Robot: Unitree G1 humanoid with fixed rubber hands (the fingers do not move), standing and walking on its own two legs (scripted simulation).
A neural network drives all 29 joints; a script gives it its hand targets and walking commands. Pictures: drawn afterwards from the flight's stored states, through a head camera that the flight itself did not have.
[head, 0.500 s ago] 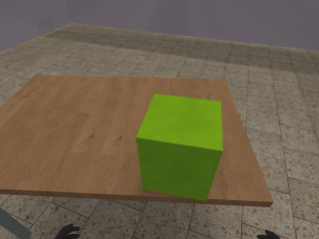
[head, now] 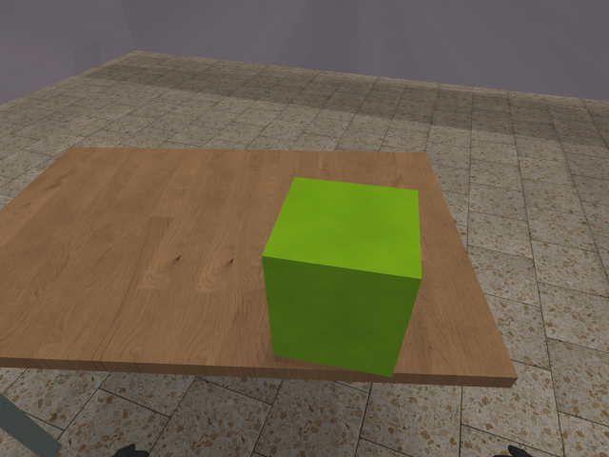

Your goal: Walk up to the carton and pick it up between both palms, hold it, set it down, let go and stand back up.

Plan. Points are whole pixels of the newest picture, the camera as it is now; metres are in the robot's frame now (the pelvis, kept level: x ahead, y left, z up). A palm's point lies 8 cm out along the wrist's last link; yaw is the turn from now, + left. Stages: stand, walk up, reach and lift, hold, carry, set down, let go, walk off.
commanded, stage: stand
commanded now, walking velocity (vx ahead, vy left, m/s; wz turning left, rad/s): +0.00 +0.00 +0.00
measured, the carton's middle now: (342, 275) +0.44 -0.03 +0.00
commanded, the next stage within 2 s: none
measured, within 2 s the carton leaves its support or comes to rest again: neither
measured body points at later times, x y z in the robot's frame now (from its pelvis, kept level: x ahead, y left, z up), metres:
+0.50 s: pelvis -0.01 +0.00 +0.00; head -0.04 +0.01 +0.45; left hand +0.11 +0.29 -0.08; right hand +0.12 -0.27 -0.10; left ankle +0.02 +0.11 -0.74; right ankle +0.00 -0.11 -0.74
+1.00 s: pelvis -0.01 +0.00 +0.00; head -0.03 +0.00 +0.45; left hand +0.11 +0.29 -0.08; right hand +0.11 -0.27 -0.10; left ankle +0.02 +0.11 -0.74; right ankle +0.00 -0.11 -0.74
